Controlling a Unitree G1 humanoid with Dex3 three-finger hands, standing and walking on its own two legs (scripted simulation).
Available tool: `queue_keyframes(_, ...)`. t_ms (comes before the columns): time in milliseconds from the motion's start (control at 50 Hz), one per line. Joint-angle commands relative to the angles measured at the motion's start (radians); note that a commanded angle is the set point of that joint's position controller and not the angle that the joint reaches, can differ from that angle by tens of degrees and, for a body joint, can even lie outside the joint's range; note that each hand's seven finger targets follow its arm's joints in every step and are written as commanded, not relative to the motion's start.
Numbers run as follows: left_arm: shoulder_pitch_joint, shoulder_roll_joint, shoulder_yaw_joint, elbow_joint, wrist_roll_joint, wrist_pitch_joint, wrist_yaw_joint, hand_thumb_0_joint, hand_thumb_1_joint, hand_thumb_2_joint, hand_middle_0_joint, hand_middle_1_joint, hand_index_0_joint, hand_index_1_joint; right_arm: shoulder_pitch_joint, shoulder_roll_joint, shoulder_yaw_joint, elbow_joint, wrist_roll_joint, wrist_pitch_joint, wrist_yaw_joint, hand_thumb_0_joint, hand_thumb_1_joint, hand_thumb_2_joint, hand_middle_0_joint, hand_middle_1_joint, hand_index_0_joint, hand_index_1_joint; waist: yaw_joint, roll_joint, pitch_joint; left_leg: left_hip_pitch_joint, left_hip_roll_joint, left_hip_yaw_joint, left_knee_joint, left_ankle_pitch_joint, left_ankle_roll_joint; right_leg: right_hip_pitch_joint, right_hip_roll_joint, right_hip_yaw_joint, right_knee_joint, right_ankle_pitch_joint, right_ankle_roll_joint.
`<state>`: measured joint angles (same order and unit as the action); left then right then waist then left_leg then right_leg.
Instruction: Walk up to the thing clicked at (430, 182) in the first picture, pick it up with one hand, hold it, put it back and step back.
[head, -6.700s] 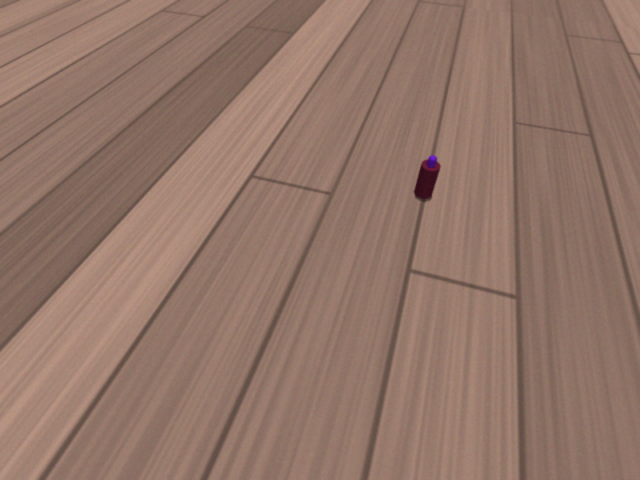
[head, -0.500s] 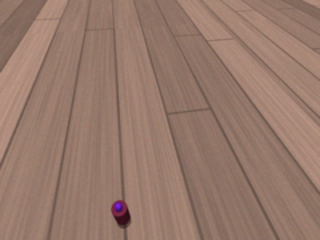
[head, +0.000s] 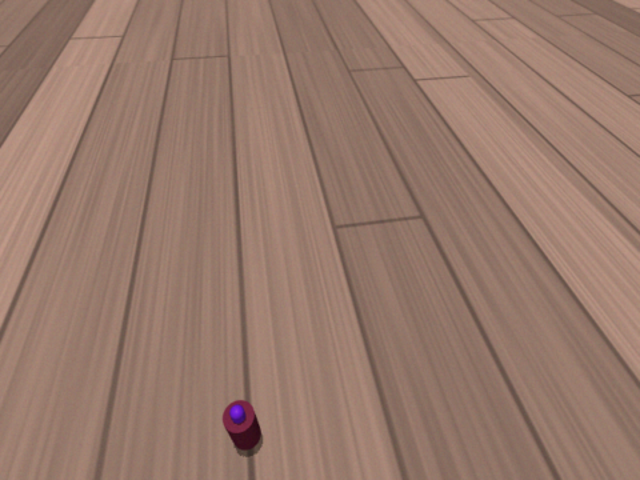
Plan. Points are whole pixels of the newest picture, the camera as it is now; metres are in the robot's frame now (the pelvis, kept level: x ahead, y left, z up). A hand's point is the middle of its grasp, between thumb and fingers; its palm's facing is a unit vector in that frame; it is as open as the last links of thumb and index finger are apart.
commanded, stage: stand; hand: left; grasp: from the side
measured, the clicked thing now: (241, 423) +0.40 +0.23 -0.67
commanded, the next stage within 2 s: go down in 0.82 s
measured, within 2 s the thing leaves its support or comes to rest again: neither
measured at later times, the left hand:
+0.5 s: hand out of the picture +0.07 +0.25 -0.16, palm faces -0.03 -0.94 -0.34, open 7.4 cm
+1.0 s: hand out of the picture +0.09 +0.25 -0.16, palm faces +0.03 -0.94 -0.34, open 7.7 cm
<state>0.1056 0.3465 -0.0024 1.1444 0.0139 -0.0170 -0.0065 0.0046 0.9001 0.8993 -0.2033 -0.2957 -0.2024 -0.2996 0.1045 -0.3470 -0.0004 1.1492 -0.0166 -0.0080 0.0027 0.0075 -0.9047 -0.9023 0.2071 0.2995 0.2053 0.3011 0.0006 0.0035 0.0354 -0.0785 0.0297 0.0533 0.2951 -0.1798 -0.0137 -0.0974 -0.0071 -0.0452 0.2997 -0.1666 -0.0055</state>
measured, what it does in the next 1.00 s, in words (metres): stands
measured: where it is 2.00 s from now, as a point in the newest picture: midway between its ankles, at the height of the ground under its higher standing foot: outside the picture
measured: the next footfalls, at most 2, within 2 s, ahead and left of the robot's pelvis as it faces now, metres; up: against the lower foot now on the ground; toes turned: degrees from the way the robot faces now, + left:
none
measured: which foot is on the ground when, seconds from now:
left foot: down 0.00-1.00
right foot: down 0.00-1.00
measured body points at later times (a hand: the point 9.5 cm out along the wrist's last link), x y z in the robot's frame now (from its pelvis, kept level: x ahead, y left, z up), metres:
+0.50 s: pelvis +0.00 +0.00 +0.00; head +0.00 +0.00 +0.45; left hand +0.07 +0.30 -0.13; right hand +0.07 -0.30 -0.13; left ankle -0.01 +0.12 -0.75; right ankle +0.00 -0.11 -0.75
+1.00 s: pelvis -0.01 +0.00 +0.00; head +0.01 +0.00 +0.45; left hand +0.09 +0.30 -0.13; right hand +0.07 -0.30 -0.13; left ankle -0.01 +0.12 -0.75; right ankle +0.00 -0.11 -0.75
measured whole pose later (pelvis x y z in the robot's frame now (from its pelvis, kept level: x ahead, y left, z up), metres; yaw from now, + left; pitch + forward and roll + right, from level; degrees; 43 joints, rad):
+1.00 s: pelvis -0.01 +0.00 +0.00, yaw +1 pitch -1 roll +0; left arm 0.09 0.33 0.03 1.08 -0.01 -0.03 0.01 0.01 0.86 0.86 -0.20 -0.25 -0.20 -0.26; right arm 0.17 -0.34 0.00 1.01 0.02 -0.03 -0.02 0.01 -0.93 -0.91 0.21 0.30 0.20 0.30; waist -0.01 0.00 0.04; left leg -0.16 0.03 0.04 0.37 -0.20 -0.01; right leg -0.17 -0.01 -0.06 0.37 -0.19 -0.01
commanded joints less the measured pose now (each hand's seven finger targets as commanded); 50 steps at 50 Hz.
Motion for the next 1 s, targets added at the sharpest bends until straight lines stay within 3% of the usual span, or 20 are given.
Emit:
queue_keyframes(0, -0.051, 0.220, 0.039, -0.064, -0.006, -0.017, 0.018, 0.000, 0.900, 0.900, -0.200, -0.300, -0.200, -0.301, -0.044, -0.210, -0.035, -0.061, 0.005, -0.023, -0.011, 0.000, -0.900, -0.900, 0.200, 0.300, 0.200, 0.300, -0.004, -0.002, -0.074, 0.020, 0.127, -0.103, -0.045, 0.166, 0.025, 0.012, -0.140, 0.119, -0.035, 0.186, -0.015)
queue_keyframes(140, -0.045, 0.217, 0.038, -0.065, -0.007, -0.016, 0.017, 0.000, 0.900, 0.900, -0.200, -0.300, -0.200, -0.301, -0.040, -0.216, -0.037, -0.062, 0.005, -0.022, -0.011, 0.000, -0.900, -0.900, 0.200, 0.300, 0.200, 0.300, -0.002, 0.002, -0.051, 0.007, 0.123, -0.102, -0.053, 0.113, 0.027, -0.008, -0.136, 0.123, -0.049, 0.129, -0.015)
queue_keyframes(880, -0.029, 0.219, 0.035, -0.075, -0.003, -0.019, 0.018, 0.000, 0.900, 0.900, -0.200, -0.300, -0.200, -0.301, -0.033, -0.215, -0.038, -0.070, 0.004, -0.019, -0.010, 0.000, -0.900, -0.900, 0.200, 0.300, 0.200, 0.300, -0.001, 0.003, -0.061, 0.018, 0.125, -0.101, -0.041, 0.109, 0.030, -0.009, -0.136, 0.126, -0.049, 0.144, -0.017)
queue_keyframes(900, -0.029, 0.225, 0.035, -0.073, -0.004, -0.021, 0.018, 0.000, 0.820, 0.820, -0.280, -0.220, -0.280, -0.221, -0.027, -0.214, -0.039, -0.068, 0.006, -0.020, -0.009, 0.000, -0.973, -0.910, 0.206, 0.293, 0.201, 0.293, -0.006, 0.001, -0.063, 0.022, 0.126, -0.105, -0.042, 0.117, 0.029, -0.007, -0.135, 0.125, -0.047, 0.147, -0.017)
queue_keyframes(920, -0.380, 0.052, 0.050, -0.424, -0.053, -0.107, 0.032, 0.000, 0.740, 0.740, -0.200, -0.140, -0.200, -0.141, 0.005, -0.043, 0.007, -0.352, 0.072, -0.072, -0.031, 0.000, -0.995, -0.924, 0.198, 0.300, 0.199, 0.300, -0.127, 0.019, 0.042, -0.150, -0.035, 0.012, 0.048, 0.011, 0.037, -0.214, -0.007, 0.044, 0.023, 0.071, 0.000)
queue_keyframes(940, -0.457, 0.106, 0.066, -0.329, -0.050, -0.090, 0.039, 0.000, 0.660, 0.660, -0.120, -0.060, -0.120, -0.061, 0.048, -0.073, 0.001, -0.299, 0.076, -0.071, -0.040, 0.000, -1.018, -0.933, 0.198, 0.300, 0.199, 0.300, -0.084, -0.023, -0.005, -0.142, -0.036, 0.007, 0.056, -0.014, 0.043, -0.149, -0.011, 0.031, 0.025, 0.018, 0.004)
queue_keyframes(960, -0.280, 0.191, 0.126, -0.146, -0.029, -0.047, 0.046, 0.000, 0.580, 0.580, -0.040, -0.002, -0.040, -0.002, 0.077, -0.102, -0.011, -0.284, 0.071, -0.060, -0.046, 0.000, -1.047, -0.943, 0.198, 0.300, 0.199, 0.300, -0.065, -0.059, 0.008, -0.174, -0.044, 0.012, 0.077, -0.039, 0.045, -0.173, -0.005, 0.022, 0.032, -0.027, -0.001)
queue_keyframes(980, -0.207, 0.195, 0.139, -0.108, -0.020, -0.035, 0.034, 0.000, 0.500, 0.500, -0.026, -0.018, -0.024, -0.017, 0.085, -0.106, -0.026, -0.313, 0.071, -0.050, -0.045, 0.000, -1.017, -0.934, 0.198, 0.300, 0.199, 0.300, -0.034, -0.032, 0.009, -0.205, -0.037, 0.012, 0.108, -0.018, 0.041, -0.196, -0.003, 0.018, 0.062, -0.026, -0.008)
